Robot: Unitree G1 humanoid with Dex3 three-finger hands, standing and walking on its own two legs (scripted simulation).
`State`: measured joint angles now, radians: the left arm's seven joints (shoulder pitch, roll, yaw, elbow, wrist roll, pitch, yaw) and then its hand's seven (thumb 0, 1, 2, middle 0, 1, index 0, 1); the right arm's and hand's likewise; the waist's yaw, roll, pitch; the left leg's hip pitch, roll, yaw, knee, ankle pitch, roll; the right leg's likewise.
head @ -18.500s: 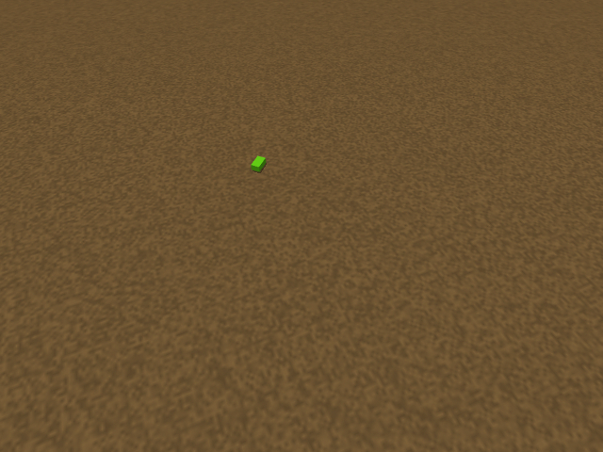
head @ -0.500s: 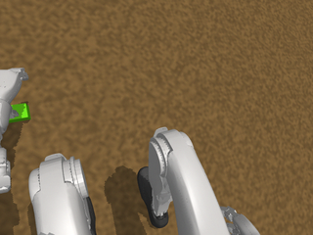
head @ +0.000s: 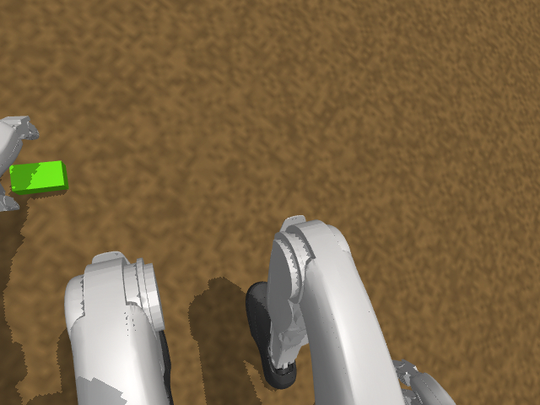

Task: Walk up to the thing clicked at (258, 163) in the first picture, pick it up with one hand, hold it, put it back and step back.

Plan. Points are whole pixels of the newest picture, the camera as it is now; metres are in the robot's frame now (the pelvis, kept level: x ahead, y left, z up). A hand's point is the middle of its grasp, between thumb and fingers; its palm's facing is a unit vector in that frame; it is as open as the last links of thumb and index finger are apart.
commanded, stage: rest palm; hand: left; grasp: from above
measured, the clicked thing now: (40, 177) +0.47 +0.29 -0.30
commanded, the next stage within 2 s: close in 1.34 s
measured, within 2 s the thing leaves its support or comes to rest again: neither
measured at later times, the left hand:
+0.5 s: hand (26, 174) +0.46 +0.29 -0.24, palm faces -0.47 -0.09 -0.88, open 12.2 cm
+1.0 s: hand (31, 180) +0.46 +0.29 -0.25, palm faces -0.44 -0.09 -0.89, open 12.3 cm
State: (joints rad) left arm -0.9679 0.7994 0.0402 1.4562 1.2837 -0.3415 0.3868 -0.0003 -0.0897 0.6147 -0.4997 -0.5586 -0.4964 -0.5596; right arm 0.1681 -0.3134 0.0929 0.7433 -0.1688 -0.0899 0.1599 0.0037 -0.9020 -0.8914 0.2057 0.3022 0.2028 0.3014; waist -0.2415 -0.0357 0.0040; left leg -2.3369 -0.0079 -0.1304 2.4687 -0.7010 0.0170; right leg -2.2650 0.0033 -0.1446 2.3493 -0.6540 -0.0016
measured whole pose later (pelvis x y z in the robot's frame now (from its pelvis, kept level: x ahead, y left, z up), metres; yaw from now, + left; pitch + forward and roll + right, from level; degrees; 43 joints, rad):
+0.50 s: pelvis +0.00 +0.00 -0.02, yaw -2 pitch +30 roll -11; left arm -1.02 0.93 0.17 1.67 1.34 -0.27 0.55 0.00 -0.17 0.70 -0.39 -0.64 -0.38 -0.65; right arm 0.17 -0.32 0.20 0.71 -0.24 -0.17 0.23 0.00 -0.90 -0.90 0.20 0.30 0.20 0.30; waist -0.36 -0.08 0.12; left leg -2.36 0.01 -0.16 2.55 -0.73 0.02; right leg -2.29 0.02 -0.17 2.40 -0.65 0.01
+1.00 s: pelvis +0.00 +0.01 -0.02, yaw -5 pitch +27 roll -14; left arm -1.02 0.97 0.12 1.75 1.37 -0.27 0.65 0.00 -0.20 0.77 -0.39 -0.65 -0.36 -0.68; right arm 0.11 -0.34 0.26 0.68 -0.27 -0.24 0.27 0.00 -0.90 -0.90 0.20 0.30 0.20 0.30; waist -0.38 -0.12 0.13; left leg -2.34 0.01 -0.20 2.57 -0.73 0.03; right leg -2.25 0.04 -0.21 2.39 -0.64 0.02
